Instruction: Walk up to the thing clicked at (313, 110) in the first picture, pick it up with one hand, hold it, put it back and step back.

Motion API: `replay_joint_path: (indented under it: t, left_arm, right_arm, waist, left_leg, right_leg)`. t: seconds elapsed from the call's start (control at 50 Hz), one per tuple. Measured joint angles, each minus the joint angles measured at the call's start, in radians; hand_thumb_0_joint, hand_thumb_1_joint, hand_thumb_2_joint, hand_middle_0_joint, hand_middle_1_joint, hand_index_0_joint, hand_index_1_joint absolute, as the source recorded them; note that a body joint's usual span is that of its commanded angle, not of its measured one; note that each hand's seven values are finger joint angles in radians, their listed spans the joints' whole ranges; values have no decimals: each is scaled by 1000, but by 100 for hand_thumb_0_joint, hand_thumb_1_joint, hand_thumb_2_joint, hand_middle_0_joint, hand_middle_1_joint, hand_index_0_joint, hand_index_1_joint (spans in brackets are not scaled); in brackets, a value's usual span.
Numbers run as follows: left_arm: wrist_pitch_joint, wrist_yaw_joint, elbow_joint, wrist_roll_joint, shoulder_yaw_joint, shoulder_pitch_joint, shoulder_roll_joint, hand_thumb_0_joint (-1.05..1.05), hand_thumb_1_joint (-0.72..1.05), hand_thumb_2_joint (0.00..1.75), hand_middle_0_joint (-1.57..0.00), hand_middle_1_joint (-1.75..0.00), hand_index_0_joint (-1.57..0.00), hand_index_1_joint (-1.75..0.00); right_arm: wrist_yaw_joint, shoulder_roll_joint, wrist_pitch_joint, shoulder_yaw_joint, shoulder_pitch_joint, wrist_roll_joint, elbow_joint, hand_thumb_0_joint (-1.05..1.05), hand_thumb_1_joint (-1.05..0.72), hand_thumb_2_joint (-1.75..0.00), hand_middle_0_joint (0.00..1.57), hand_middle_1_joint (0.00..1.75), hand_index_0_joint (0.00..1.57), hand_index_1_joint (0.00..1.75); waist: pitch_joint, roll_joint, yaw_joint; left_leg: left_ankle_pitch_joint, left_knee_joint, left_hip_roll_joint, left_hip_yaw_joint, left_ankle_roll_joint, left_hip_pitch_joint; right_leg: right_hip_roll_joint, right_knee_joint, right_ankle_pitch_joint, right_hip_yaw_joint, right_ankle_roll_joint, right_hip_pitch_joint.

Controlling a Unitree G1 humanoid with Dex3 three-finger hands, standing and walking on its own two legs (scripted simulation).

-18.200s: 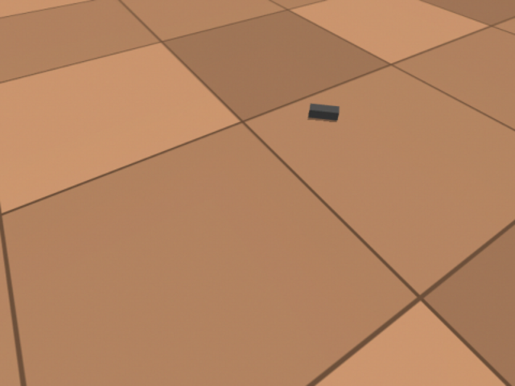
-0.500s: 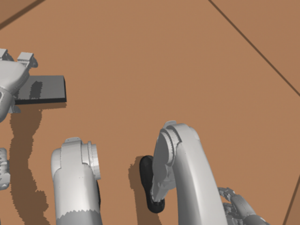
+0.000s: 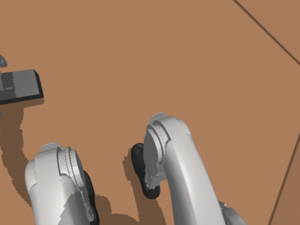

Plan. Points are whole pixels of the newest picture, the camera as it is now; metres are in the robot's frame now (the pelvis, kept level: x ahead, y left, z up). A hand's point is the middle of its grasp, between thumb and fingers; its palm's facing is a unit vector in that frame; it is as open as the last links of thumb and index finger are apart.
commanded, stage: rest palm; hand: left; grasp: from above
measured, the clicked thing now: (3, 89) +0.50 +0.29 -0.30
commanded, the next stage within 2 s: close in 0.86 s
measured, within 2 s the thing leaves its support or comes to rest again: neither
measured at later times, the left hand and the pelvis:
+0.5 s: hand out of the picture +0.49 +0.28 -0.25, palm faces -0.42 -0.05 -0.90, open 13.6 cm; pelvis +0.01 +0.01 -0.02, yaw -3 degrees
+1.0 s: hand (1, 95) +0.47 +0.28 -0.27, palm faces -0.48 -0.07 -0.88, open 13.7 cm; pelvis +0.00 +0.01 -0.02, yaw -6 degrees
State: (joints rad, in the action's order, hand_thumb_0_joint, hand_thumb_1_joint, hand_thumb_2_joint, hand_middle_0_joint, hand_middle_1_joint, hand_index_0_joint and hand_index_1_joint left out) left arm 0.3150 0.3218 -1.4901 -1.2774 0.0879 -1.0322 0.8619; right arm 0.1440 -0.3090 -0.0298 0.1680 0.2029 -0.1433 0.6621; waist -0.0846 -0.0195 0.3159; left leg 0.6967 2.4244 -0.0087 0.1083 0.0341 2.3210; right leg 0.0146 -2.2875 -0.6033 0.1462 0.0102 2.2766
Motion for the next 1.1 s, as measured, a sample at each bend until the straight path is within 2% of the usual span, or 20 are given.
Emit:
replay_joint_path:
  t: [0.08, 0.16, 0.28, 0.38, 0.44, 0.5, 0.58, 0.7, 0.78, 0.86, 0.94, 1.02, 1.1]
  left_arm:
    - [63, 72, -53, -38, -6, -13, 38, 0, -44, 90, -6, -111, -12, -104]
    - [83, 147, -112, -93, -26, -26, 63, 0, -43, 90, -6, -109, -11, -102]
    - [54, 243, -176, -154, -39, -36, 72, 0, -41, 90, -6, -107, -11, -100]
    - [-2, 296, -217, -165, -34, -56, 72, 0, -40, 91, -6, -106, -11, -99]
    - [-35, 308, -225, -164, -13, -69, 79, 0, -40, 91, -6, -105, -11, -99]
    - [-63, 307, -238, -154, 31, -82, 99, 0, -40, 90, -6, -105, -11, -99]
    - [-91, 281, -236, -120, 77, -75, 127, 0, -41, 90, -6, -105, -11, -99]
    - [-81, 206, -212, -66, 89, -42, 151, 0, -42, 89, -6, -107, -11, -100]
    - [-38, 172, -185, -49, 78, -29, 170, 0, -42, 88, -6, -108, -11, -102]
    - [18, 174, -164, -60, 63, -19, 181, 0, -42, 88, -6, -108, -11, -102]
    - [51, 211, -163, -97, 29, -11, 176, 0, -42, 88, -6, -108, -11, -102]
    - [47, 270, -196, -133, -12, -15, 164, 0, -41, 90, -7, -108, -11, -102]
    - [12, 322, -240, -149, -39, -26, 152, 0, -38, 94, -10, -107, -13, -102]
  right_arm:
    - [-2, -6, -3, 4, -16, -25, 20, 0, -90, -89, 21, 30, 20, 30]
    - [2, -9, -23, 6, -38, -50, 30, 0, -90, -89, 20, 30, 20, 30]
    - [27, -5, -77, 21, -63, -82, 31, 0, -90, -89, 20, 30, 20, 30]
    - [63, 0, -124, 37, -70, -92, 23, 0, -90, -89, 20, 30, 20, 30]
    - [83, -4, -145, 46, -68, -90, 8, 0, -90, -89, 20, 30, 20, 30]
    - [99, -12, -159, 52, -64, -87, -12, 0, -90, -89, 20, 30, 20, 30]
    - [106, -24, -161, 54, -55, -79, -30, 0, -90, -89, 20, 30, 20, 30]
    - [100, -35, -143, 71, -42, -72, -36, 0, -90, -90, 20, 30, 20, 30]
    - [88, -38, -131, 88, -42, -75, -35, 0, -91, -90, 20, 30, 20, 30]
    - [75, -40, -122, 96, -42, -83, -35, 0, -91, -90, 20, 30, 20, 30]
    - [70, -40, -118, 96, -43, -94, -34, 0, -91, -90, 20, 30, 20, 30]
    - [76, -43, -132, 101, -54, -101, -27, 0, -90, -90, 20, 30, 20, 30]
    - [89, -44, -161, 104, -71, -105, -23, 0, -90, -90, 20, 30, 20, 30]
  waist:
    - [-2, -29, -2]
    - [3, -53, 6]
    - [11, -77, 32]
    - [15, -84, 59]
    - [4, -82, 73]
    - [-14, -77, 87]
    - [-45, -64, 93]
    - [-88, -63, 82]
    - [-107, -82, 73]
    - [-110, -101, 63]
    - [-90, -114, 59]
    - [-59, -116, 65]
    - [-43, -113, 75]
  left_leg:
    - [3, 28, -1, 17, -2, 14]
    - [10, 52, 4, 22, 5, 24]
    - [30, 82, 9, 26, 17, 27]
    - [40, 99, 9, 33, 19, 34]
    - [42, 105, 9, 35, 19, 39]
    - [43, 109, 10, 37, 18, 44]
    - [45, 112, 12, 42, 15, 47]
    - [43, 111, 12, 50, 9, 36]
    - [38, 114, 12, 62, 4, 28]
    - [35, 121, 12, 79, 2, 23]
    - [41, 127, 15, 86, 5, 16]
    - [49, 130, 17, 89, 11, 12]
    - [48, 131, 19, 89, 19, 15]
  right_leg:
    - [-1, -15, 2, 16, 1, 6]
    - [-6, -28, 1, 21, -7, 11]
    - [-12, -45, -11, 25, -21, 8]
    - [-13, -55, -19, 31, -25, 11]
    - [-14, -59, -19, 33, -25, 15]
    - [-15, -62, -18, 34, -24, 22]
    - [-17, -64, -16, 39, -20, 28]
    - [-17, -64, -10, 45, -13, 21]
    - [-19, -60, -1, 56, -10, 11]
    - [-22, -55, 6, 70, -11, -1]
    - [-28, -51, 6, 76, -17, -12]
    - [-32, -46, 1, 78, -25, -21]
    - [-34, -42, 2, 77, -33, -24]
